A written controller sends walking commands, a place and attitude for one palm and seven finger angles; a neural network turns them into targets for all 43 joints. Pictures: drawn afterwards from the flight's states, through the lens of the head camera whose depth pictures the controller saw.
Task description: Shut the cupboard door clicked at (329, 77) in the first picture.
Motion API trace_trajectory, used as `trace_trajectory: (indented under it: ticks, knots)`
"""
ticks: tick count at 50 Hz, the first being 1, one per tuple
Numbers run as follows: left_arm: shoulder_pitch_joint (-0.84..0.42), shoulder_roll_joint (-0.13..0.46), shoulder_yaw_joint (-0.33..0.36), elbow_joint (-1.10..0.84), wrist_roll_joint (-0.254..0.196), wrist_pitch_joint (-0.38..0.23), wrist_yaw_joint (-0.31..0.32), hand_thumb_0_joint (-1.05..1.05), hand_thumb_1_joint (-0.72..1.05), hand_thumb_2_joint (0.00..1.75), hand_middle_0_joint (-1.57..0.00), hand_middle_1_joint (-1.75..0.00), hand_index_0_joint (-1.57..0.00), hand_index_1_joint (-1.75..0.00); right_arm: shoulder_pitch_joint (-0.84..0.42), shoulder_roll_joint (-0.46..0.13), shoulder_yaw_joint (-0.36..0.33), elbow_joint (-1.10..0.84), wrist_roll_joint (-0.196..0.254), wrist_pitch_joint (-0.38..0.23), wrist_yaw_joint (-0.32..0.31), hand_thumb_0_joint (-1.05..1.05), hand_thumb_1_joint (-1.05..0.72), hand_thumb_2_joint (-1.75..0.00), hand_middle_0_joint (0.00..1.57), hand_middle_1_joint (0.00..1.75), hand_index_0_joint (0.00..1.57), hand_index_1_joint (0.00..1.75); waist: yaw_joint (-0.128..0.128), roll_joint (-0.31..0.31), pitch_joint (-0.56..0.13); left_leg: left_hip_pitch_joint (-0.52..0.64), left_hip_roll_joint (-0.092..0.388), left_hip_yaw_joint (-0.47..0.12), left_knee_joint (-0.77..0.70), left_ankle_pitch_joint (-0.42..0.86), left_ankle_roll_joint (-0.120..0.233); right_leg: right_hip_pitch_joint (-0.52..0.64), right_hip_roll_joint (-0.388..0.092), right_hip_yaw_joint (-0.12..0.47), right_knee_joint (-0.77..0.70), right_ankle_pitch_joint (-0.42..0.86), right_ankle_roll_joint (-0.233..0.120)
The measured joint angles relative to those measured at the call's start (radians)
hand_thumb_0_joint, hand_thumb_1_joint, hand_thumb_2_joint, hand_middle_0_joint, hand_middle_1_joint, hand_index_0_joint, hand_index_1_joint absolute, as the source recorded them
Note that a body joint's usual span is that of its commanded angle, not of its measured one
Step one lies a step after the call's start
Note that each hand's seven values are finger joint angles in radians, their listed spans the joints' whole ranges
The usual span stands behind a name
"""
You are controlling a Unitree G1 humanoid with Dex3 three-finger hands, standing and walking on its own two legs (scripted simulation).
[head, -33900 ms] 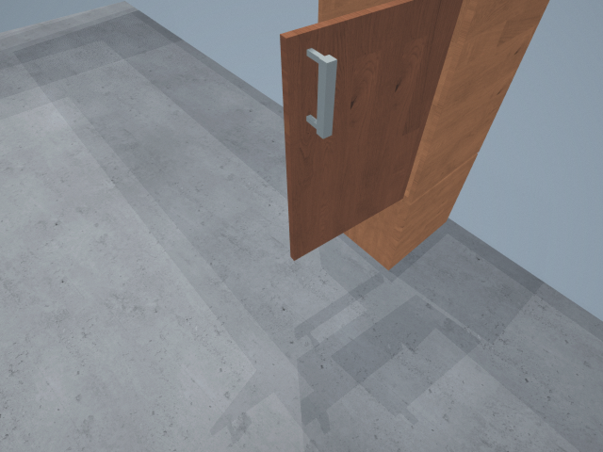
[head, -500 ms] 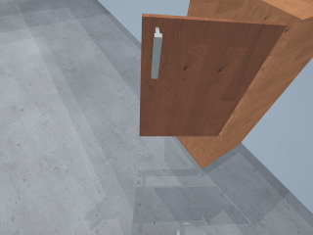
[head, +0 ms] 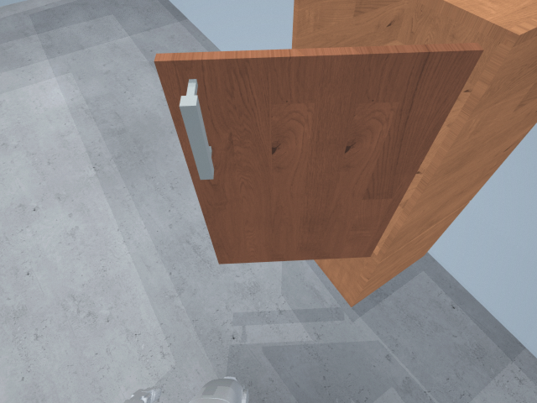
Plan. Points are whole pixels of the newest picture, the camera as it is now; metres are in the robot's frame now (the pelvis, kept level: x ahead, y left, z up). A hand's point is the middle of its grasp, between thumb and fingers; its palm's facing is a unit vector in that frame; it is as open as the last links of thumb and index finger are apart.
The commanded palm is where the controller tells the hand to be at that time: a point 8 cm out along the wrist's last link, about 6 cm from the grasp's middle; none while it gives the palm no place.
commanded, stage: come to a stop and stand still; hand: left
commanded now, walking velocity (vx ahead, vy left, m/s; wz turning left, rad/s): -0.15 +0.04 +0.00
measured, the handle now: (200, 132) +0.45 +0.12 +0.15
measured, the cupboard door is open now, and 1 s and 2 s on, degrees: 60 60 60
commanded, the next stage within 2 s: look again from close up in 0.80 s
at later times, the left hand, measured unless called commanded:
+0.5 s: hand out of the picture +0.01 +0.23 -0.18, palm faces +0.02 -0.98 -0.21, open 7.4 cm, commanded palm none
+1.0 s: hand out of the picture -0.02 +0.20 -0.19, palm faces +0.01 -0.98 -0.20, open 7.4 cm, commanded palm none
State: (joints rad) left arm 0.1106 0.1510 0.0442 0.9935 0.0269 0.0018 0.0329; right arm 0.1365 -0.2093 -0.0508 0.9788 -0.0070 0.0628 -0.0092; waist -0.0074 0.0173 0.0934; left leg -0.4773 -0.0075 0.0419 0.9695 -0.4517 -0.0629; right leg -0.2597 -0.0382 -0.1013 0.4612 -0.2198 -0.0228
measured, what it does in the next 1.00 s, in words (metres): steps on the spot: left foot, then right foot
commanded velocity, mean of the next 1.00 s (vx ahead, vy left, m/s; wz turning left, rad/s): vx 0.02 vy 0.00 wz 0.00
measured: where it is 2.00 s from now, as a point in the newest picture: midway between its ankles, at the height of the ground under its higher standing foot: outside the picture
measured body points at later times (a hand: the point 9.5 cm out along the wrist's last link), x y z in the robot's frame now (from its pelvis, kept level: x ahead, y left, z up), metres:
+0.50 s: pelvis -0.02 +0.03 +0.00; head +0.00 +0.05 +0.45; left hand +0.01 +0.28 -0.16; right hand +0.03 -0.21 -0.14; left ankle +0.02 +0.13 -0.74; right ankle -0.08 -0.14 -0.70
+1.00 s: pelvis -0.03 +0.02 -0.01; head +0.00 +0.03 +0.44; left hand -0.02 +0.25 -0.17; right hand -0.04 -0.22 -0.16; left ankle -0.01 +0.12 -0.74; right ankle -0.08 -0.14 -0.74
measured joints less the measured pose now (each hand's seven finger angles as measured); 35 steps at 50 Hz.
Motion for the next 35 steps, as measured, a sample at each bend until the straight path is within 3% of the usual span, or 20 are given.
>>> trace_trajectory:
  ticks: [3,6,7,8,10,12,14,17,22,27,29,35]
  knots:
    - [0.011,0.019,0.008,-0.004,0.004,0.009,0.002,-0.01,0.92,0.9,-0.21,-0.3,-0.2,-0.3,-0.043,0.004,-0.003,-0.028,0.0,0.002,0.006,0.0,-0.91,-0.9,0.19,0.3,0.2,0.3,0.013,-0.016,0.001,0.014,-0.005,-0.006,-0.059,0.007,0.005,0.001,-0.01,-0.004,0.01,-0.01,0.01]
    - [0.027,0.043,0.016,-0.008,0.005,0.017,0.002,0.0,0.91,0.9,-0.21,-0.3,-0.2,-0.3,-0.063,0.009,0.0,-0.052,-0.001,-0.008,0.01,0.0,-0.91,-0.9,0.19,0.3,0.2,0.3,0.02,-0.038,-0.001,0.085,0.004,-0.008,-0.236,0.096,0.012,-0.013,-0.026,-0.006,0.049,-0.032,0.028]
    - [0.036,0.05,0.016,-0.008,0.002,0.02,0.002,0.0,0.91,0.9,-0.21,-0.3,-0.2,-0.3,-0.06,0.006,0.003,-0.06,-0.003,-0.015,0.012,0.0,-0.91,-0.9,0.19,0.3,0.2,0.3,0.021,-0.037,-0.006,0.125,0.018,-0.008,-0.328,0.198,0.021,-0.021,-0.026,-0.009,0.075,-0.047,0.036]
    - [0.045,0.054,0.016,-0.011,-0.001,0.025,0.002,0.0,0.91,0.9,-0.21,-0.3,-0.2,-0.3,-0.052,0.0,0.005,-0.067,-0.006,-0.024,0.013,0.0,-0.91,-0.9,0.19,0.3,0.2,0.3,0.021,-0.029,-0.016,0.148,0.024,-0.011,-0.374,0.203,0.053,-0.035,-0.024,-0.015,0.107,-0.065,0.045]
    - [0.05,0.075,0.016,-0.014,-0.004,0.038,0.007,0.0,0.91,0.9,-0.21,-0.3,-0.2,-0.3,-0.054,0.01,0.013,-0.067,-0.013,-0.028,0.007,0.0,-0.91,-0.9,0.19,0.3,0.2,0.3,0.031,-0.053,-0.005,0.149,0.013,0.001,-0.357,0.156,0.098,-0.083,-0.014,0.04,0.257,-0.231,0.05]
    - [0.056,0.091,0.02,-0.013,-0.004,0.051,0.01,0.0,0.91,0.9,-0.2,-0.3,-0.2,-0.3,-0.048,0.021,0.026,-0.071,-0.016,-0.031,-0.005,0.0,-0.91,-0.9,0.2,0.3,0.2,0.3,0.034,-0.061,0.003,0.157,0.015,0.006,-0.366,0.157,0.111,-0.132,0.026,0.105,0.437,-0.311,0.053]
    - [0.066,0.101,0.023,-0.009,-0.006,0.056,0.009,0.0,0.91,0.9,-0.2,-0.3,-0.2,-0.3,-0.035,0.032,0.034,-0.072,-0.017,-0.034,-0.016,0.0,-0.91,-0.9,0.2,0.3,0.2,0.3,0.034,-0.063,0.003,0.169,0.017,0.006,-0.399,0.182,0.111,-0.163,0.053,0.143,0.567,-0.295,0.062]
    - [0.088,0.11,0.026,0.001,-0.007,0.059,0.0,0.0,0.91,0.9,-0.2,-0.3,-0.2,-0.3,-0.012,0.047,0.044,-0.063,-0.014,-0.039,-0.024,0.0,-0.91,-0.9,0.2,0.3,0.21,0.3,0.031,-0.065,-0.008,0.186,0.021,0.013,-0.452,0.217,0.112,-0.168,0.06,0.164,0.63,-0.245,0.075]
    - [0.113,0.104,0.024,0.024,-0.004,0.074,-0.018,0.01,0.91,0.9,-0.2,-0.3,-0.2,-0.3,0.034,0.059,0.044,-0.026,-0.016,-0.041,-0.024,0.0,-0.9,-0.9,0.2,0.3,0.21,0.3,0.012,-0.05,-0.028,0.194,0.041,0.012,-0.502,0.258,0.104,-0.095,0.037,0.149,0.497,-0.238,0.075]
    - [0.109,0.074,0.004,0.048,-0.007,0.06,-0.027,0.01,0.91,0.9,-0.2,-0.3,-0.2,-0.3,0.09,0.043,0.026,0.033,-0.016,-0.036,-0.016,0.0,-0.91,-0.9,0.2,0.3,0.21,0.3,-0.015,-0.03,-0.049,0.184,0.049,0.0,-0.517,0.287,0.084,0.044,0.019,0.116,0.178,-0.19,0.049]
    - [0.119,0.07,-0.005,0.052,-0.007,0.037,-0.026,0.01,0.91,0.9,-0.2,-0.3,-0.2,-0.3,0.119,0.043,0.021,0.059,-0.01,-0.033,-0.01,0.0,-0.91,-0.9,0.2,0.3,0.21,0.3,-0.014,-0.055,-0.067,0.172,0.029,0.011,-0.506,0.289,0.071,0.118,0.001,0.126,0.002,-0.146,0.029]
    - [0.165,-0.001,-0.028,0.102,-0.004,0.006,-0.017,0.01,0.92,0.9,-0.2,-0.3,-0.2,-0.3,0.193,0.008,0.017,0.123,-0.013,-0.023,0.008,0.0,-0.91,-0.9,0.2,0.3,0.2,0.3,-0.017,-0.008,-0.098,0.2,0.026,-0.017,-0.482,0.219,0.045,0.158,0.014,0.13,-0.055,-0.072,0.045]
